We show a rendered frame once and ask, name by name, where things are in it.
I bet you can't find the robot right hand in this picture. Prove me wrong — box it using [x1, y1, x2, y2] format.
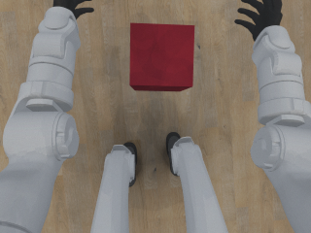
[234, 0, 283, 41]

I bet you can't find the carton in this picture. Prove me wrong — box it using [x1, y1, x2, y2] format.
[129, 22, 195, 92]

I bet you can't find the left robot foot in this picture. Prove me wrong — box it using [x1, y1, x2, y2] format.
[124, 142, 137, 187]

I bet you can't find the right robot foot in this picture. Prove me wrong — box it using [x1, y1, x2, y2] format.
[166, 132, 181, 177]

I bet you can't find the robot foot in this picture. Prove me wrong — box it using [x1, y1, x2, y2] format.
[166, 132, 181, 177]
[124, 142, 137, 187]

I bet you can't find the right robot upper arm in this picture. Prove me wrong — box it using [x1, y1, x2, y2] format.
[250, 124, 311, 233]

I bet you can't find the robot left forearm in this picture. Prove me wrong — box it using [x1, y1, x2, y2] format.
[3, 6, 81, 157]

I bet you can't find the robot left hand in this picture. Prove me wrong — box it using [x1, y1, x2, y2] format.
[52, 0, 94, 19]

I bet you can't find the left robot upper arm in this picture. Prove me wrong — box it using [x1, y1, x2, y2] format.
[0, 111, 80, 233]

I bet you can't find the robot right forearm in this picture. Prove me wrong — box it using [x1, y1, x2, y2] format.
[252, 25, 311, 129]

